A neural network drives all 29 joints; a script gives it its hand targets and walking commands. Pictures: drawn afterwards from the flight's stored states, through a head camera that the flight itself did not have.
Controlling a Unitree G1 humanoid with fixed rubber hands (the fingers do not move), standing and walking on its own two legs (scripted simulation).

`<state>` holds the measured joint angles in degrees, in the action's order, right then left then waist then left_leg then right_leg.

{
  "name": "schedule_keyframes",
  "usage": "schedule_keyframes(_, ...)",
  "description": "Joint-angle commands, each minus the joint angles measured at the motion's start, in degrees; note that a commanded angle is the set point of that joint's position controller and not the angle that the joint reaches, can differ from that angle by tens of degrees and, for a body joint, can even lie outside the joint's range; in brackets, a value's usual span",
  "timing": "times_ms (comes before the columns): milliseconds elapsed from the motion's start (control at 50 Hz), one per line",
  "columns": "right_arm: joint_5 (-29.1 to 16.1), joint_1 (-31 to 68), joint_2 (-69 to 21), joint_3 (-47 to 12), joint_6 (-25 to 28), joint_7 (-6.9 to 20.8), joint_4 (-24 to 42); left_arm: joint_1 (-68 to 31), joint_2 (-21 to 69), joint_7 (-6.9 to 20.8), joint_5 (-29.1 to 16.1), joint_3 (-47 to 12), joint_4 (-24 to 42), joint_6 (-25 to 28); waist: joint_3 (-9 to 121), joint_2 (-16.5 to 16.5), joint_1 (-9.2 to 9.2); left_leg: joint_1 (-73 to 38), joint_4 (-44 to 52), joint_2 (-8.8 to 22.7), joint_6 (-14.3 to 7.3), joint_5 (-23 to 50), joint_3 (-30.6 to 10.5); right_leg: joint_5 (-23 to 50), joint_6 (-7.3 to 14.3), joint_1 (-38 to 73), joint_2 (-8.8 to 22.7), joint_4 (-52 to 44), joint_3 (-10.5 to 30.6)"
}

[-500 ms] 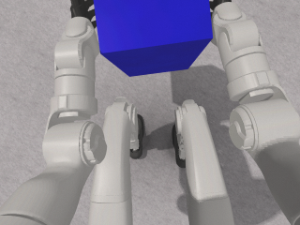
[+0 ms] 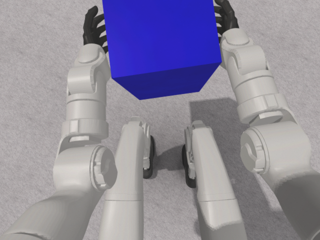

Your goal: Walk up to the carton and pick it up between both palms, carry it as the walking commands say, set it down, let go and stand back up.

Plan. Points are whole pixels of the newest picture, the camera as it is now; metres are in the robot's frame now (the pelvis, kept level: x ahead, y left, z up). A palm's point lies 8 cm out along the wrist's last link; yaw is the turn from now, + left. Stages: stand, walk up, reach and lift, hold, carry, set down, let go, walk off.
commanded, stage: reach and lift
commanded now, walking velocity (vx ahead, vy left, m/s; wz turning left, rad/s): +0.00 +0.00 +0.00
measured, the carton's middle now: (163, 55) +0.50 +0.03 -0.08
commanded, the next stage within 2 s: none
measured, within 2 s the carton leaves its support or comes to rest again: neither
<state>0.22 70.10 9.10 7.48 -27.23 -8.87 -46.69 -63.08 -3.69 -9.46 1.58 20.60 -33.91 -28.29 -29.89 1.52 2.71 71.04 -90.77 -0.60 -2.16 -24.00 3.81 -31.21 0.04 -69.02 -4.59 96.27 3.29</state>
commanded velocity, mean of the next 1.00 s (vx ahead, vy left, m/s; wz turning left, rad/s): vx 0.00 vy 0.00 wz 0.00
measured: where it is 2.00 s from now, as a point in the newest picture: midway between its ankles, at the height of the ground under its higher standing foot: (168, 168)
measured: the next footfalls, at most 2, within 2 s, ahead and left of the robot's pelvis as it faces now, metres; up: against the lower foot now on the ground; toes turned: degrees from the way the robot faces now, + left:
none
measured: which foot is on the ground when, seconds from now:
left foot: down 0.00-1.00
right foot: down 0.00-1.00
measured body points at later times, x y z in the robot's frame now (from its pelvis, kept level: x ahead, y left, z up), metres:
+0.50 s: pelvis +0.01 +0.00 +0.07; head +0.21 +0.00 +0.46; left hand +0.48 +0.16 +0.05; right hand +0.50 -0.12 +0.05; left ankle +0.18 +0.11 -0.52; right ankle +0.14 -0.11 -0.52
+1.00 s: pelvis +0.07 +0.00 +0.14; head +0.14 +0.01 +0.58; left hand +0.45 +0.17 +0.16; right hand +0.49 -0.11 +0.16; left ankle +0.18 +0.11 -0.52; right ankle +0.14 -0.11 -0.52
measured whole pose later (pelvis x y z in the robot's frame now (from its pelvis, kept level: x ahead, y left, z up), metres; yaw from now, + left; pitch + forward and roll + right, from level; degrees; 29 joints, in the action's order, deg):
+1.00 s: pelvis +0.07 +0.00 +0.14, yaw +0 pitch +4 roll +0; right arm 10.4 45.1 -0.1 14.6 -26.3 -3.4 -47.6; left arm -38.4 6.5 -7.2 10.8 22.3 -33.1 -28.6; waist -4.2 0.6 3.1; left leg 44.1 -58.8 -2.0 -1.5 -19.0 1.0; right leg -24.9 0.5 -41.4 -3.6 62.2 3.3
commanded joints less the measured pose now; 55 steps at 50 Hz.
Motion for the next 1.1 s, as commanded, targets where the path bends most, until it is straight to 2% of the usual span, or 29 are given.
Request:
schedule_keyframes(0,-11.77,49.36,-68.66,-19.88,5.47,17.88,22.18,-54.17,68.27,13.48,-12.26,-39.56,18.1,0.55,131.25,-2.59,1.01,-51.46,19.62,-6.8,2.27,-0.4,-14.29,5.58,1.95,15.74,-4.87,-21.31,0.45)
schedule_keyframes(60,-10.81,42.2,-71.82,-18.17,4.77,18.42,17.34,-49.1,68.08,13.53,-9.41,-35.88,12.15,0.34,122.24,-2.5,3.74,-48.27,20.8,-6.87,1.78,-0.27,-11.57,3.22,1.92,17.77,-4.19,-24.17,1.21)
schedule_keyframes(100,-8.66,41.61,-69.27,-16.06,4.99,19.07,14.0,-43.62,72.11,14.01,-8.17,-34.27,2.7,-0.87,116.24,-2.86,1.32,-49.94,22.54,-6.59,2.44,-2.59,-12.35,1.23,1.63,13.05,-3.61,-26.32,0.35)
schedule_keyframes(140,-10.45,44.89,-72.2,-18.7,5.8,19.1,20.17,-47.69,71.22,14.27,-9.29,-35.97,11.54,0.67,122.25,-2.53,2.4,-50.88,23.05,-6.83,1.92,-1.56,-13.07,3.66,1.49,18.06,-4.02,-25.58,0.65)
schedule_keyframes(180,-11.21,43.97,-73.79,-21.14,5.33,19.76,19.49,-44.66,71.64,14.0,-8.94,-36.5,10.25,0.59,124.59,-0.92,4.14,-53.51,24.03,-6.68,1.63,0.33,-12.66,3.83,1.24,19.83,-4.18,-26.92,0.56)
schedule_keyframes(200,-11.0,47.08,-71.47,-20.55,5.62,19.38,20.1,-48.54,72.0,14.01,-10.46,-38.56,12.1,0.54,125.95,-1.21,1.84,-55.54,24.82,-6.3,2.14,-1.33,-13.9,3.66,1.5,18.87,-4.31,-27.01,0.36)
schedule_keyframes(240,-11.91,42.19,-73.69,-23.34,5.02,19.16,23.33,-46.89,71.78,13.46,-11.63,-40.78,18.52,0.63,134.43,-1.85,2.79,-60.31,24.97,-6.74,2.38,4.5,-14.31,10.0,1.39,25.49,-4.69,-26.81,0.78)
schedule_keyframes(260,-10.5,43.76,-71.76,-21.33,4.98,18.76,21.68,-47.74,70.76,13.86,-10.65,-37.27,12.85,0.38,125.14,0.24,0.78,-53.97,25.03,-6.63,1.67,2.1,-13.23,6.78,1.2,25.05,-4.19,-28.78,1.12)
schedule_keyframes(280,-10.61,43.24,-72.22,-21.4,5.57,18.85,19.46,-43.48,72.32,14.57,-9.74,-36.5,7.38,0.57,121.42,0.71,2.47,-52.74,25.65,-6.24,1.67,1.96,-12.36,5.61,1.06,23.67,-3.36,-29.91,1.44)
schedule_keyframes(360,-11.15,37.69,-77.58,-22.4,5.82,19.37,15.12,-41.97,72.78,14.93,-8.52,-37.67,9.99,1.78,116.61,-1.54,4.4,-55.49,27.3,-6.31,1.54,6.5,-10.55,6.24,0.95,24.45,-3.15,-33.41,2.32)
schedule_keyframes(380,-13.86,39.88,-77.65,-27.63,6.2,19.07,26.94,-38.1,73.86,14.72,-10.76,-41.34,17.03,1.53,130.51,-0.69,5.23,-63.82,27.61,-6.85,1.27,12.67,-12.65,13.91,0.94,31.37,-3.96,-32.61,2.34)
schedule_keyframes(400,-12.22,38.07,-76.74,-25.93,5.72,19.09,19.61,-41.37,70.58,14.98,-10.24,-40.24,15.54,1.84,122.32,-0.66,4.09,-58.39,27.45,-6.34,1.39,9.64,-11.94,10.73,0.9,29.25,-3.43,-33.14,2.34)
schedule_keyframes(440,-12.33,35.35,-77.51,-28.86,5.85,18.4,26.21,-38.24,70.94,15.1,-12.06,-42.01,19.22,1.83,132.14,2.19,4.46,-63.75,27.66,-7.02,1.68,18.43,-10.64,17.32,0.67,37.35,-3.77,-35.16,2.51)
schedule_keyframes(520,-13.88,40.72,-77.44,-29.62,6.26,18.07,25.69,-36.67,71.14,15.53,-9.36,-38.76,11.39,1.74,118.03,0.87,7.85,-59.2,30.16,-6.34,0.69,10.38,-9.69,9.53,0.49,34.62,-2.37,-37.79,4.0)
schedule_keyframes(540,-12.63,38.98,-76.91,-27.29,6.22,17.93,23.64,-38.18,70.99,15.68,-10.39,-39.41,12.6,1.7,117.81,1.0,4.98,-60.42,31.23,-6.82,0.95,10.14,-11.01,10.55,0.5,35.22,-2.69,-38.23,3.43)
schedule_keyframes(560,-12.43,35.54,-78.44,-28.9,5.63,18.31,22.52,-37.85,69.45,15.7,-9.78,-39.77,15.09,1.68,118.7,0.71,7.07,-62.36,31.65,-6.2,1.12,12.73,-9.79,11.67,0.44,36.91,-2.53,-39.56,3.95)
schedule_keyframes(620,-9.54,33.68,-75.33,-24.59,6.38,18.45,17.41,-36.02,71.52,16.26,-7.73,-36.93,8.44,1.75,111.78,-1.94,4.68,-59.59,32.96,-6.42,1.51,9.65,-9.06,8.42,0.96,35.5,-1.96,-42.04,3.63)
schedule_keyframes(680,-8.63,35.34,-76.99,-23.29,6.13,18.76,15.69,-33.89,71.66,16.74,-5.68,-32.97,3.18,1.79,103.2,0.85,5.04,-57.54,35.21,-5.84,0.15,4.08,-10.76,3.68,0.52,34.17,-1.08,-43.74,3.57)
schedule_keyframes(720,-7.84,33.76,-76.97,-19.8,5.65,19.81,10.67,-39.19,72.79,16.53,-6.66,-36.32,5.61,1.65,99.49,-1.84,1.92,-62.26,38.43,-5.33,1.03,-2.02,-13.35,1.72,0.78,28.12,-1.69,-43.19,2.4)
schedule_keyframes(740,-8.22,35.36,-77.35,-19.86,6.17,20.06,12.57,-37.12,73.68,16.55,-6.07,-34.46,3.07,1.57,97.65,-2.46,3.11,-60.1,39.29,-5.57,1.06,-3.03,-12.7,-0.27,1.16,30.24,-1.57,-44.84,2.63)
schedule_keyframes(800,-1.68,25.07,-74.65,-11.06,4.55,21.51,1.58,-29.73,76.42,16.27,-2.97,-31.51,-3.23,-0.71,83.92,-4.64,0.1,-61.26,46.37,-3.77,1.84,-11.08,-16.69,-1.17,1.39,24.44,-2.44,-45.29,0.59)
schedule_keyframes(840,-0.07,22.76,-75.09,-9.91,4.94,21.9,3.58,-26.88,78.03,16.72,-1.98,-29.94,-2.5,-0.05,77.24,-4.02,-1.76,-59.22,45.92,-3.98,1.57,-5.41,-15.4,3.37,1.96,26.4,-2.15,-46.89,1.34)
schedule_keyframes(920,-1.33,18.53,-77.65,-13.22,5.33,22.06,7.73,-13.12,77.2,17.38,1.94,-27.11,-5.76,-0.35,72.84,-3.0,3.69,-62.72,48.47,-4.19,1.02,3.45,-13.95,7.82,1.51,32.64,-1.63,-50.75,1.84)
schedule_keyframes(940,2.86,16.56,-73.33,-7.7,5.77,22.42,3.74,-14.35,76.91,17.66,2.78,-24.62,-6.75,0.07,63.48,-3.72,-0.25,-57.42,47.4,-4.25,1.86,2.88,-13.15,5.91,2.4,27.28,-1.25,-51.94,1.65)
schedule_keyframes(960,1.51,15.2,-76.99,-10.08,5.88,22.02,4.94,-18.44,76.57,17.69,0.65,-27.59,-1.6,0.8,65.02,-3.34,-1.09,-60.66,48.05,-4.28,1.38,2.02,-12.98,6.19,2.23,32.32,-0.7,-53.69,2.34)
schedule_keyframes(1000,1.26,12.93,-77.56,-11.3,5.46,22.1,4.85,-15.48,73.93,17.97,0.82,-26.35,-1.44,0.81,63.47,-0.9,1.05,-61.97,49.55,-3.95,1.23,4.57,-13.24,7.51,1.28,33.29,-0.45,-54.8,2.16)
schedule_keyframes(1020,0.77,10.83,-77.64,-13.09,6.13,22.52,8.63,-11.33,80.14,17.99,-0.32,-30.11,-1.01,0.56,69.65,-3.44,0.2,-67.92,50.21,-4.04,2.36,11.2,-13.56,13.97,2.15,36.65,-1.13,-54.79,1.79)
schedule_keyframes(1040,3.41,5.61,-77.67,-9.96,4.7,22.0,1.9,-10.71,74.74,18.05,1.79,-26.0,-2.97,0.25,58.48,-2.73,-0.2,-61.81,49.24,-4.25,1.61,11.43,-11.07,11.59,1.67,32.64,-0.14,-56.7,1.85)
schedule_keyframes(1080,0.81,7.96,-78.97,-16.2,5.31,21.71,11.26,-9.1,77.96,18.48,-1.43,-32.38,2.87,0.76,66.88,-1.53,-0.43,-66.9,49.65,-3.96,2.18,18.12,-12.32,18.43,1.44,39.03,-1.28,-56.41,1.62)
